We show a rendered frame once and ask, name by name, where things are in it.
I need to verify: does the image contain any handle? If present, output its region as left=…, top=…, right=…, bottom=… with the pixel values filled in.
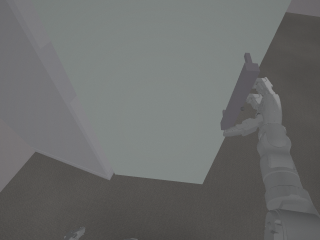
left=220, top=53, right=260, bottom=131

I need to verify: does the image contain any right robot forearm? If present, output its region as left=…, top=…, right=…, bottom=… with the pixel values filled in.
left=257, top=123, right=320, bottom=218

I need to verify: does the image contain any fridge door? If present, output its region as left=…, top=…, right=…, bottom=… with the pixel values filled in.
left=31, top=0, right=292, bottom=184

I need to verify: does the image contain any left robot hand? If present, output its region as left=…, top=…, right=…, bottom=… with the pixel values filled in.
left=63, top=227, right=85, bottom=240

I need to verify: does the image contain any robot right upper arm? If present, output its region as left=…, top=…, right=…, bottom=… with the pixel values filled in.
left=264, top=208, right=320, bottom=240

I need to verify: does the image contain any right robot hand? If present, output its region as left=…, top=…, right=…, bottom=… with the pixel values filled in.
left=223, top=77, right=282, bottom=137

